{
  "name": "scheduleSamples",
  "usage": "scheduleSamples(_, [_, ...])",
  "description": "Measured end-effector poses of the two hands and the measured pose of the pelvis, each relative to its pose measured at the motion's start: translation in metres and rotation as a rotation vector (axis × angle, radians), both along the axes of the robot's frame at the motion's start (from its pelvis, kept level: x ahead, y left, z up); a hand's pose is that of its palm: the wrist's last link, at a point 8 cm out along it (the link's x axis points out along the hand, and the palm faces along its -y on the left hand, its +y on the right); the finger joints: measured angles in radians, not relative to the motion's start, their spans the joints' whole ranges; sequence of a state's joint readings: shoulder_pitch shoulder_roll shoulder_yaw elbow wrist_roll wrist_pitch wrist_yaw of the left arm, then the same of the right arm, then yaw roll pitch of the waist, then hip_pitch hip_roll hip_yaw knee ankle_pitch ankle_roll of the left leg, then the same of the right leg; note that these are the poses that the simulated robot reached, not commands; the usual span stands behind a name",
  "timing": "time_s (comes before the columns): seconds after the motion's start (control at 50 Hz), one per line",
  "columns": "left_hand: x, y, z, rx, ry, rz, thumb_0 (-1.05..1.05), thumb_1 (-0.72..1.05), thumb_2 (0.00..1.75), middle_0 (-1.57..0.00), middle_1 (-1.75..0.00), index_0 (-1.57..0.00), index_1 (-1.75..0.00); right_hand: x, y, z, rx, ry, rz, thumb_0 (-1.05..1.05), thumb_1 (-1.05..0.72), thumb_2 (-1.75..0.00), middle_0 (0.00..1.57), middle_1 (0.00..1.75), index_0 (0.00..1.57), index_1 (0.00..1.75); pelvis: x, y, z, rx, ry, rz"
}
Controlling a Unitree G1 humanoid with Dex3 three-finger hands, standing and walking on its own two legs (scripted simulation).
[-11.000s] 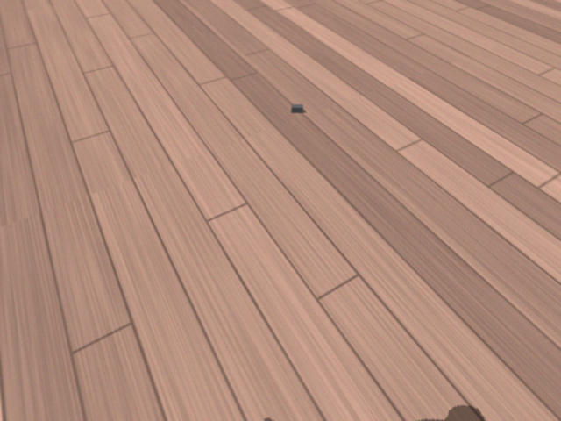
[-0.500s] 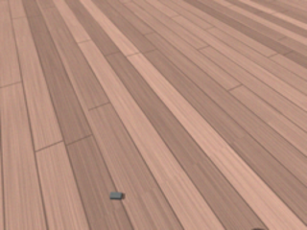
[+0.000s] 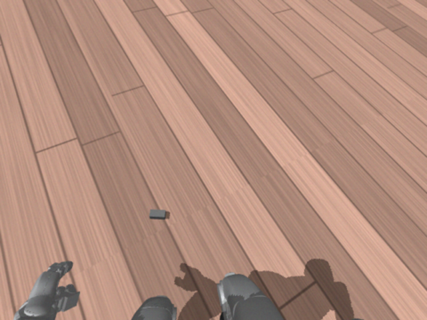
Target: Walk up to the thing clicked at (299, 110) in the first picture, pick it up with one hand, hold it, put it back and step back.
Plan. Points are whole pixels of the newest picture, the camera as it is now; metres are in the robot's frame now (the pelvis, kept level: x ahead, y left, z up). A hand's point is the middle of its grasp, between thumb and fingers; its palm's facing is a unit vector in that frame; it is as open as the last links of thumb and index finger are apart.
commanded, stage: walk up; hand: left
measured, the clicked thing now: (157, 214) +0.51 +0.18 -0.74
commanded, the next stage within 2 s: stand in 1.86 s
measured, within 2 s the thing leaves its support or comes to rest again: neither
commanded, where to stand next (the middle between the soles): +0.15 -0.03 m, yaw -2 degrees
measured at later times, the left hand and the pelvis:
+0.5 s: hand out of the picture +0.02 +0.24 -0.13, palm faces -0.03 -0.91 -0.41, open 7.3 cm; pelvis -0.12 -0.02 +0.00, yaw -1 degrees
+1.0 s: hand out of the picture -0.20 +0.23 -0.15, palm faces -0.06 -0.93 -0.37, open 7.3 cm; pelvis -0.25 -0.04 +0.00, yaw -4 degrees
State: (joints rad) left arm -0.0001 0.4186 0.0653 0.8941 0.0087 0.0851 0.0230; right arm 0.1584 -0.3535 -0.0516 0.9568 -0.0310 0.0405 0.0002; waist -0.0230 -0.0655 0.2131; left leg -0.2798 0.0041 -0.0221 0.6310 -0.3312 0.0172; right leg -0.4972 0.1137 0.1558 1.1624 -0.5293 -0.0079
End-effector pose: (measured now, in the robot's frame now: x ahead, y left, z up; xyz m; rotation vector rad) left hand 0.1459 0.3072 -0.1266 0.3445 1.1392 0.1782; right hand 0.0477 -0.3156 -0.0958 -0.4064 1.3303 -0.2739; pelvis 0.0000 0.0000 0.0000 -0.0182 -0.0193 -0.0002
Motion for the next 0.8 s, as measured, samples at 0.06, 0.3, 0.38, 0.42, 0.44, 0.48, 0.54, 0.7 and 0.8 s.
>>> scheduleSamples(0.06, [-0.021,-0.001,0.002,-0.003,0.034,-0.011,0.0,0.91,0.9,-0.2,-0.3,-0.21,-0.3,-0.01,0.004,0.002,-0.001,-0.019,-0.005,0.01,-0.9,-0.9,0.21,0.3,0.21,0.3,-0.01,0.001,0.004,-0.006,0.005,-0.015])
scheduleSamples(0.3, [-0.099,-0.023,0.012,0.044,0.054,-0.043,0.0,0.91,0.9,-0.2,-0.3,-0.21,-0.3,-0.032,-0.021,-0.023,0.047,-0.171,-0.012,0.01,-0.9,-0.9,0.21,0.3,0.21,0.3,-0.068,-0.02,-0.009,-0.004,-0.027,-0.063])
scheduleSamples(0.38, [-0.121,-0.03,0.027,0.042,0.025,-0.027,0.0,0.9,0.9,-0.2,-0.3,-0.21,-0.3,-0.044,-0.023,-0.019,0.059,-0.184,-0.004,0.01,-0.91,-0.9,0.21,0.3,0.21,0.3,-0.086,-0.022,-0.002,0.032,-0.021,-0.062])
scheduleSamples(0.42, [-0.127,-0.03,0.031,0.047,0.003,-0.023,0.0,0.9,0.9,-0.2,-0.3,-0.21,-0.3,-0.053,-0.023,-0.017,0.056,-0.182,0.015,0.01,-0.91,-0.9,0.21,0.3,0.21,0.3,-0.096,-0.022,0.0,0.037,-0.013,-0.052])
scheduleSamples(0.44, [-0.13,-0.029,0.033,0.049,-0.012,-0.022,0.0,0.9,0.9,-0.2,-0.3,-0.21,-0.3,-0.059,-0.023,-0.017,0.052,-0.176,0.025,0.01,-0.91,-0.9,0.21,0.3,0.21,0.3,-0.101,-0.021,0.0,0.037,-0.011,-0.045])
scheduleSamples(0.48, [-0.135,-0.027,0.034,0.051,-0.046,-0.021,0.0,0.9,0.9,-0.2,-0.3,-0.21,-0.3,-0.07,-0.022,-0.017,0.043,-0.159,0.045,0.01,-0.91,-0.9,0.21,0.3,0.21,0.3,-0.113,-0.02,-0.001,0.033,-0.007,-0.027])
scheduleSamples(0.54, [-0.147,-0.021,0.029,0.044,-0.091,-0.015,0.0,0.9,0.9,-0.2,-0.3,-0.21,-0.3,-0.087,-0.017,-0.017,0.027,-0.137,0.079,0.01,-0.91,-0.9,0.21,0.3,0.21,0.3,-0.132,-0.016,-0.005,0.025,-0.006,0.001])
scheduleSamples(0.7, [-0.208,-0.008,0.009,-0.001,-0.04,0.032,0.0,0.9,0.9,-0.2,-0.3,-0.21,-0.3,-0.142,0.0,0.002,0.012,-0.134,0.102,0.01,-0.9,-0.9,0.21,0.3,0.21,0.3,-0.182,-0.01,-0.002,0.005,-0.032,0.009])
scheduleSamples(0.8, [-0.261,-0.009,0.009,-0.014,0.028,0.037,0.0,0.91,0.9,-0.2,-0.3,-0.21,-0.3,-0.163,-0.006,0.017,-0.004,-0.178,0.092,0.01,-0.9,-0.9,0.21,0.3,0.21,0.3,-0.208,-0.015,0.005,-0.014,-0.019,-0.021])
